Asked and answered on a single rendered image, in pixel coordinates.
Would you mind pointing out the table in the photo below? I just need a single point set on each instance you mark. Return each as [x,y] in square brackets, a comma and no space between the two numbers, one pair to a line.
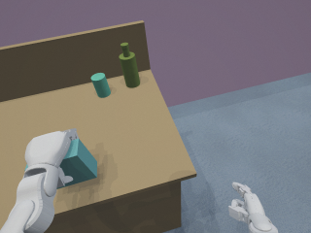
[46,86]

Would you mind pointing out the left robot hand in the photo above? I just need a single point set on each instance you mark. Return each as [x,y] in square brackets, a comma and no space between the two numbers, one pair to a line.
[51,149]

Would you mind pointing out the sponge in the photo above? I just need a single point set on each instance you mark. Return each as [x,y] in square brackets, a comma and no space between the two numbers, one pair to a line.
[78,163]

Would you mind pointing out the right robot hand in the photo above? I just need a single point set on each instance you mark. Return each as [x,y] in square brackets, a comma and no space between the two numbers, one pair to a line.
[242,210]

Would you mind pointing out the robot left forearm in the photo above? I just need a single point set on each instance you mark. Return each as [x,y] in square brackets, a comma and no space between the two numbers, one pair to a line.
[33,211]

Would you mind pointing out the robot right forearm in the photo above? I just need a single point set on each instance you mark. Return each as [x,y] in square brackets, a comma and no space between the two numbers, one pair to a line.
[259,223]

